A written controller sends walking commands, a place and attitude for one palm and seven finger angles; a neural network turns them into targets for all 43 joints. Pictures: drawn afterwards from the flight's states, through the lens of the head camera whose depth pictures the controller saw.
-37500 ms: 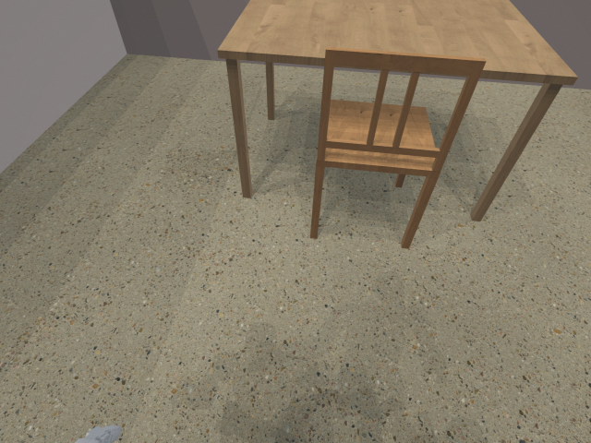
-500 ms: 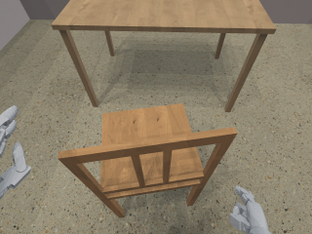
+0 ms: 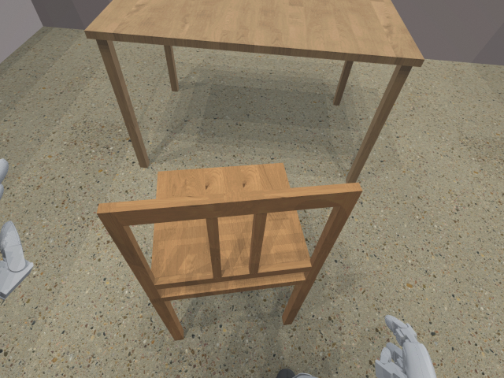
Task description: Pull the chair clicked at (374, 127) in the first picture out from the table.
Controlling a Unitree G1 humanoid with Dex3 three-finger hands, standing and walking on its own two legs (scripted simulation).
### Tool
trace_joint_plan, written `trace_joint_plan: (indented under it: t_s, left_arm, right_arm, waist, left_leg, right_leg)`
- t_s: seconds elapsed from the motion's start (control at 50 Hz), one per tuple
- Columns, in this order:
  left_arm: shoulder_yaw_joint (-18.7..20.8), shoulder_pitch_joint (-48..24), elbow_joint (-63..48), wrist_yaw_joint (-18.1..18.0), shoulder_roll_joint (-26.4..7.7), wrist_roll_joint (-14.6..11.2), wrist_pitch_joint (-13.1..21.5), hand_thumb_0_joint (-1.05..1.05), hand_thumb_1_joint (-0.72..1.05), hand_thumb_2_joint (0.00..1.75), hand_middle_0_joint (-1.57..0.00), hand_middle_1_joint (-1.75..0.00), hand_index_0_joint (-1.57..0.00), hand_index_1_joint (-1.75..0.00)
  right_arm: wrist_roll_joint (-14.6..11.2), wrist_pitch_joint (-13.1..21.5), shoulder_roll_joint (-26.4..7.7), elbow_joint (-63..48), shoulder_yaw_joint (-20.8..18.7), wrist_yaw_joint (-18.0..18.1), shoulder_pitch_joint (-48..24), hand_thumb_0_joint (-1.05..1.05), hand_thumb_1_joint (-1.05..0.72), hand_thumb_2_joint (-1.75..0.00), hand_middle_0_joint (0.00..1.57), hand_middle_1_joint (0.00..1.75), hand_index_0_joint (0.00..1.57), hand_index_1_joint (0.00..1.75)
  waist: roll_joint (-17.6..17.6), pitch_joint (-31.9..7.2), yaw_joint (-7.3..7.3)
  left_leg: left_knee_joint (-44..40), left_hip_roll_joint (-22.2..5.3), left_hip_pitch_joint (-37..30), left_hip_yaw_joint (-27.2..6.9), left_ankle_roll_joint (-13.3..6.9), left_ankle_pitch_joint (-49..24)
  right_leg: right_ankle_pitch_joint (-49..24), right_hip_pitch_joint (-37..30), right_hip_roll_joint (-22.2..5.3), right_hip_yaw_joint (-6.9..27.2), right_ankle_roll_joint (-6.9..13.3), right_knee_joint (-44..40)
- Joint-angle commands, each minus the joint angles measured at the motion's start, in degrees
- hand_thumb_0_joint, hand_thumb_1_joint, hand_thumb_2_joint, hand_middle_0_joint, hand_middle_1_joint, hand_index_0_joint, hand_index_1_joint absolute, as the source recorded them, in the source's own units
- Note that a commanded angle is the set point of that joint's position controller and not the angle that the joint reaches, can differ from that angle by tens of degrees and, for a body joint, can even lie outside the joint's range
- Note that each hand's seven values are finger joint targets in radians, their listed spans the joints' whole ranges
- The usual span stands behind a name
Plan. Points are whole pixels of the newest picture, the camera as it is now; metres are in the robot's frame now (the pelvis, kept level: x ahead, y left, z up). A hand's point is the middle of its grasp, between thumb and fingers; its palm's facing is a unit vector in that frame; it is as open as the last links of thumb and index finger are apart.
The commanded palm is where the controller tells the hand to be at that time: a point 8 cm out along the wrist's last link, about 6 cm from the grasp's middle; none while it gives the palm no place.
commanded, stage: step back with the hand held close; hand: left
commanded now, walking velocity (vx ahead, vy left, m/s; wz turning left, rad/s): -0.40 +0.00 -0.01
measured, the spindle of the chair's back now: (214, 248) +0.37 +0.10 -0.11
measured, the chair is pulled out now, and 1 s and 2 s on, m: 0.57 0.57 0.57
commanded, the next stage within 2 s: stop stepping back and stand still in 0.72 s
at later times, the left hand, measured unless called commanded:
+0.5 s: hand out of the picture +0.15 +0.28 +0.17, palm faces +0.41 -0.73 -0.54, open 7.4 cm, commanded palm +0.08 +0.31 +0.18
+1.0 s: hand out of the picture +0.08 +0.24 +0.15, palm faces +0.28 -0.78 -0.57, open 7.4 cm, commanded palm +0.03 +0.27 +0.18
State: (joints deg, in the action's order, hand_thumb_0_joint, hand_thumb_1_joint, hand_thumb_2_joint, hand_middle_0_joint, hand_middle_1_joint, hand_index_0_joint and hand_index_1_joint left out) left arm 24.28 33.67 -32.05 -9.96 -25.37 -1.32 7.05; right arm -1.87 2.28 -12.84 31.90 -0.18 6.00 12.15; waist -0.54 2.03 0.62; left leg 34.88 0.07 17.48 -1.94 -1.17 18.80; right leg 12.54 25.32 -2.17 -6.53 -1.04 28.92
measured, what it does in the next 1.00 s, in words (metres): walks backwards: right foot, then left foot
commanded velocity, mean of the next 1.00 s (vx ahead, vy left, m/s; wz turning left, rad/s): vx -0.28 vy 0.02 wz -0.03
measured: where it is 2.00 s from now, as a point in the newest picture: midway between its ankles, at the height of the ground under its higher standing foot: outside the picture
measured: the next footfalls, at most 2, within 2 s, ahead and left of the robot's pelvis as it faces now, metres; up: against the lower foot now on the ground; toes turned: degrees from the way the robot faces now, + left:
right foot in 0.66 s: -0.17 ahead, -0.14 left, +0.00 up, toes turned -2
left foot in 0.92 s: -0.08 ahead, +0.07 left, +0.00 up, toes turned -1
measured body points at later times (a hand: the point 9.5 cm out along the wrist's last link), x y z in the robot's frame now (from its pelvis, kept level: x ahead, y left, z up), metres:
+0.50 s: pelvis -0.04 +0.00 +0.00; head -0.01 +0.04 +0.44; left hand +0.13 +0.31 +0.20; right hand +0.13 -0.24 -0.08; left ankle +0.00 +0.11 -0.73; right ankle -0.03 -0.14 -0.69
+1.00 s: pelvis -0.13 -0.02 +0.00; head -0.10 +0.00 +0.45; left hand +0.06 +0.27 +0.19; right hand +0.02 -0.29 -0.07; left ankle -0.12 +0.07 -0.73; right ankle -0.17 -0.16 -0.72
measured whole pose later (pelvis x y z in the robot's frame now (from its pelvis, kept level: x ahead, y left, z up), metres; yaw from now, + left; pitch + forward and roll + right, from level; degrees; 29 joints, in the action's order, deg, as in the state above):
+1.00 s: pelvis -0.13 -0.02 +0.00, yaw -3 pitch +3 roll +1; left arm 28.4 38.3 -31.4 -7.6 -28.8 -3.1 12.1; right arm -2.6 4.1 -11.9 34.6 -2.5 5.1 9.7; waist -4.4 0.8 1.8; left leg 30.0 2.1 17.8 3.2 -2.5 15.3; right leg 23.2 18.0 -3.6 -0.7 -1.3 37.2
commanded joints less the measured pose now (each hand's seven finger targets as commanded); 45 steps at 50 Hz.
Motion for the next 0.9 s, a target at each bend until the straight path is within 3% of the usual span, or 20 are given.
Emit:
trace_joint_plan:
  t_s: [0.0,0.04,0.08,0.12,0.18,0.26,0.3,0.34,0.38,0.42,0.5,0.56,0.64,0.7,0.72,0.74,0.76,0.8,0.84,0.88]
  left_arm:
    - [7.9,-0.7,-14.2,-1.5,-9.0,-0.5,4.1,0.00,0.90,0.90,-0.20,-0.30,-0.20,-0.30]
    - [9.0,-1.7,-11.7,-1.3,-9.0,0.0,4.3,0.00,0.90,0.90,-0.20,-0.30,-0.20,-0.30]
    - [9.7,-4.5,-6.9,-1.2,-8.7,0.9,5.1,0.00,0.90,0.90,-0.20,-0.30,-0.20,-0.30]
    - [7.6,-6.3,-7.8,-0.7,-7.3,0.5,5.1,0.00,0.90,0.90,-0.20,-0.30,-0.20,-0.30]
    - [7.4,-7.8,-8.1,-0.5,-8.8,0.2,5.3,0.00,0.90,0.90,-0.20,-0.30,-0.20,-0.30]
    - [8.5,-6.5,-12.3,-1.2,-11.1,-0.4,5.3,0.00,0.90,0.90,-0.20,-0.30,-0.20,-0.30]
    - [9.8,-1.7,-13.4,-1.5,-11.5,-0.7,5.7,0.00,0.90,0.90,-0.20,-0.30,-0.20,-0.30]
    - [11.3,0.6,-15.4,-1.4,-11.8,-0.5,6.8,0.00,0.90,0.90,-0.20,-0.30,-0.20,-0.30]
    - [13.9,0.9,-16.9,-1.6,-12.5,1.1,8.2,0.00,0.90,0.90,-0.20,-0.30,-0.20,-0.30]
    - [13.1,-2.6,-18.6,-1.3,-11.1,0.3,8.5,0.00,0.90,0.90,-0.20,-0.30,-0.20,-0.30]
    - [8.8,-2.9,-12.0,-0.1,-7.4,-1.1,9.1,0.00,0.90,0.90,-0.20,-0.30,-0.20,-0.30]
    - [6.0,-6.1,-9.8,0.7,-6.6,-1.0,9.4,0.00,0.90,0.90,-0.20,-0.30,-0.20,-0.30]
    - [6.2,-6.9,-12.9,2.2,-8.3,-1.2,10.6,0.00,0.90,0.90,-0.20,-0.30,-0.20,-0.30]
    - [10.6,-0.5,-17.5,3.1,-12.1,-1.9,11.6,0.00,0.90,0.90,-0.20,-0.30,-0.20,-0.30]
    - [12.1,0.9,-19.5,3.4,-14.3,-1.9,11.8,0.00,0.90,0.90,-0.20,-0.30,-0.20,-0.30]
    - [13.5,3.1,-17.9,3.4,-14.9,-2.7,11.9,0.00,0.90,0.90,-0.20,-0.30,-0.20,-0.30]
    - [15.0,5.0,-15.8,3.0,-15.0,-2.9,11.7,0.00,0.90,0.90,-0.20,-0.30,-0.20,-0.30]
    - [14.1,9.2,-11.4,2.4,-12.1,-3.2,10.1,0.00,0.90,0.90,-0.20,-0.30,-0.20,-0.30]
    - [12.4,10.1,-8.1,1.4,-9.1,-2.1,8.2,0.00,0.90,0.90,-0.20,-0.30,-0.20,-0.30]
    - [10.9,8.1,-8.4,0.7,-8.7,-2.6,8.1,0.00,0.90,0.90,-0.20,-0.30,-0.20,-0.30]
  right_arm:
    - [0.3,4.5,-6.2,-8.9,-2.5,0.3,-5.5,0.00,-0.90,-0.90,0.20,0.30,0.20,0.30]
    - [0.7,5.2,-6.5,-7.9,-3.4,0.2,-5.9,0.00,-0.90,-0.90,0.20,0.30,0.20,0.30]
    - [0.7,6.0,-7.0,-6.8,-3.9,0.5,-6.3,0.00,-0.90,-0.90,0.20,0.30,0.20,0.30]
    - [0.6,6.1,-6.8,-5.8,-4.1,0.0,-4.4,0.00,-0.90,-0.90,0.20,0.30,0.20,0.30]
    - [1.0,5.9,-6.7,-4.7,-4.5,-0.6,-4.5,0.00,-0.90,-0.90,0.20,0.30,0.20,0.30]
    - [1.5,4.6,-5.6,-4.5,-3.5,-1.3,-5.6,0.00,-0.90,-0.90,0.20,0.30,0.20,0.30]
    - [1.5,3.7,-5.1,-4.4,-2.8,-1.4,-6.5,0.00,-0.90,-0.90,0.20,0.30,0.20,0.30]
    - [1.5,3.4,-5.6,-5.4,-2.8,-1.2,-7.3,0.00,-0.90,-0.90,0.20,0.30,0.20,0.30]
    - [1.4,4.7,-7.4,-6.0,-3.7,-0.8,-8.8,0.00,-0.90,-0.90,0.20,0.30,0.20,0.30]
    - [1.6,6.3,-5.4,-5.6,-4.6,-0.4,-6.7,0.00,-0.90,-0.90,0.20,0.30,0.20,0.30]
    - [1.5,9.0,-6.0,-1.4,-5.1,-0.9,-3.9,0.00,-0.90,-0.90,0.20,0.30,0.20,0.30]
    - [2.7,10.4,-6.8,0.7,-4.1,-1.7,-4.4,0.00,-0.90,-0.90,0.20,0.30,0.20,0.30]
    - [2.7,10.8,-7.4,0.3,-3.7,-2.4,-6.5,0.00,-0.90,-0.90,0.20,0.30,0.20,0.30]
    - [1.8,8.7,-6.1,-3.0,-3.3,-3.1,-7.4,0.00,-0.90,-0.90,0.20,0.30,0.20,0.30]
    - [1.3,7.7,-5.9,-4.8,-4.0,-2.9,-7.6,0.00,-0.90,-0.90,0.20,0.30,0.20,0.30]
    - [0.4,7.1,-5.4,-6.0,-4.3,-2.4,-8.2,0.00,-0.90,-0.90,0.20,0.30,0.20,0.30]
    - [-0.6,6.5,-4.9,-7.1,-4.2,-1.9,-9.6,0.00,-0.90,-0.90,0.20,0.30,0.20,0.30]
    - [-0.9,5.3,-1.9,-7.7,-2.6,-1.4,-11.0,0.00,-0.90,-0.90,0.20,0.30,0.20,0.30]
    - [-0.2,3.0,-1.4,-6.7,-0.9,-1.0,-10.0,0.00,-0.90,-0.90,0.20,0.30,0.20,0.30]
    - [-0.6,3.5,-3.7,-6.7,-2.0,0.0,-8.4,0.00,-0.90,-0.90,0.20,0.30,0.20,0.30]
  waist:
    - [9.0,-8.7,-1.55]
    - [9.5,-7.1,-1.71]
    - [12.0,0.0,-1.22]
    - [4.2,-3.6,-1.04]
    - [-4.5,-6.8,-0.60]
    - [-12.1,-10.7,-1.06]
    - [-7.7,-12.6,-1.16]
    - [0.5,-11.6,-0.91]
    - [20.8,-9.8,-0.08]
    - [18.1,-8.5,0.50]
    - [9.9,-8.1,-0.82]
    - [14.5,-10.5,-0.31]
    - [12.8,-15.0,-1.75]
    - [3.7,-21.9,-2.97]
    - [-6.2,-23.3,-2.68]
    - [-15.1,-22.2,-2.45]
    - [-16.7,-19.2,-2.49]
    - [-9.4,-14.5,-1.90]
    - [-4.6,-11.5,1.04]
    - [1.4,-11.9,2.06]
  left_leg:
    - [-13.3,-8.0,16.0,-7.2,-2.7,-4.2]
    - [-13.5,-9.0,20.2,-7.8,-3.3,0.2]
    - [-17.2,-11.1,29.2,-9.8,-4.9,8.9]
    - [-11.1,-9.1,22.1,-7.6,-3.1,1.1]
    - [-1.1,-2.9,12.0,-3.4,-1.0,4.6]
    - [9.5,0.6,2.2,-0.6,0.0,8.0]
    - [3.9,-0.4,0.8,-1.6,-0.5,7.0]
    - [-7.7,-4.5,5.3,-6.7,-2.4,8.9]
    - [-21.0,-16.3,22.5,-16.3,-7.3,15.8]
    - [-22.8,-19.7,26.5,-15.0,-8.4,7.7]
    - [-11.3,-15.5,-2.8,-9.3,-6.4,-30.4]
    - [-8.4,-16.3,-13.5,-11.5,-5.9,-45.4]
    - [-5.0,-14.4,-16.8,-9.3,-4.2,-43.1]
    - [1.6,-8.8,-14.5,-2.7,-1.2,-34.6]
    - [7.1,-4.9,-10.6,2.7,0.8,-30.0]
    - [13.9,0.0,-3.0,5.7,2.4,-13.6]
    - [19.7,2.3,6.5,3.8,2.4,6.3]
    - [20.9,0.1,14.5,-1.0,1.6,11.2]
    - [3.8,-1.3,8.4,1.0,1.2,2.0]
    - [-14.6,-2.0,-3.4,3.2,0.1,-23.4]
  right_leg:
    - [-11.9,-23.0,-2.9,5.5,0.1,5.8]
    - [-10.9,-23.3,-2.7,7.1,0.1,8.4]
    - [-8.9,-25.0,-1.5,7.3,0.2,11.6]
    - [-12.5,-21.1,-2.8,9.5,1.0,9.2]
    - [-10.1,-12.1,-9.1,17.4,4.3,-2.4]
    - [11.9,-3.6,-15.8,19.8,6.9,-15.3]
    - [10.4,-4.8,-14.4,16.6,6.4,-12.9]
    - [11.1,-6.0,-8.1,12.3,3.1,-5.6]
    - [5.8,-17.3,1.1,5.5,-0.1,18.1]
    - [10.9,-17.0,2.6,7.2,-0.3,32.4]
    - [15.1,-0.2,0.9,5.2,0.3,16.4]
    - [9.2,-1.0,0.0,7.8,0.9,3.5]
    - [0.0,-7.6,0.8,6.0,0.6,-7.9]
    - [-17.8,-15.4,-1.1,4.8,1.0,-11.1]
    - [-31.4,-17.0,-4.9,6.5,2.5,-8.5]
    - [-44.9,-18.9,-11.3,10.3,6.0,-7.1]
    - [-53.4,-20.4,-16.6,13.5,9.4,-6.1]
    - [-54.6,-22.4,-19.1,14.8,10.7,-4.6]
    - [-46.8,-20.2,-12.8,8.7,6.2,-0.2]
    - [-36.7,-18.2,-5.4,3.3,1.5,8.3]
